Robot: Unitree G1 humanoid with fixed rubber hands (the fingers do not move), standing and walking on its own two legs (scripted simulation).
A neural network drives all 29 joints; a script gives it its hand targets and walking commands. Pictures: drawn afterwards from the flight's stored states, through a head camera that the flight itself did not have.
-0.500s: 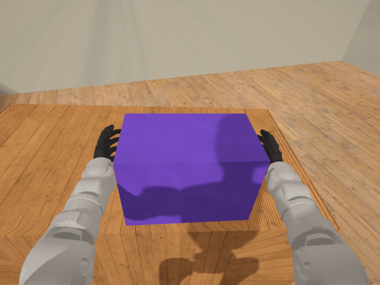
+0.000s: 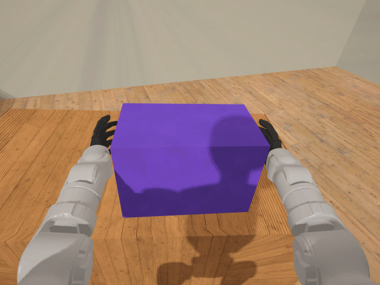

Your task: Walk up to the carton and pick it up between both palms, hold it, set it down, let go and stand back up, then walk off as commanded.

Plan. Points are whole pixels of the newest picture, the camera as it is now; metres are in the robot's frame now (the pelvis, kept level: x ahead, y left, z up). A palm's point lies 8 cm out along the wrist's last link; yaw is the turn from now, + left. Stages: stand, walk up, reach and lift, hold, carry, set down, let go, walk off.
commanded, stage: reach and lift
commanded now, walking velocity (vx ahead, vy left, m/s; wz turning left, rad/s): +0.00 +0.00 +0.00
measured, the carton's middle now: (186, 158) +0.41 +0.03 +0.12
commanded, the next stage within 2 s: hold in 1.16 s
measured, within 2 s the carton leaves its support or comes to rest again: neither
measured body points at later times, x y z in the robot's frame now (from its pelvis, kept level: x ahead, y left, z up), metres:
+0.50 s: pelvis +0.01 -0.01 +0.01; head -0.04 +0.00 +0.45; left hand +0.41 +0.22 +0.17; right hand +0.42 -0.17 +0.18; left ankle +0.08 +0.10 -0.73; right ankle +0.03 -0.11 -0.73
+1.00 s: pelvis -0.01 +0.00 +0.01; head -0.07 +0.01 +0.45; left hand +0.38 +0.22 +0.18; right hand +0.40 -0.16 +0.20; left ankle +0.08 +0.10 -0.73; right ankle +0.03 -0.11 -0.73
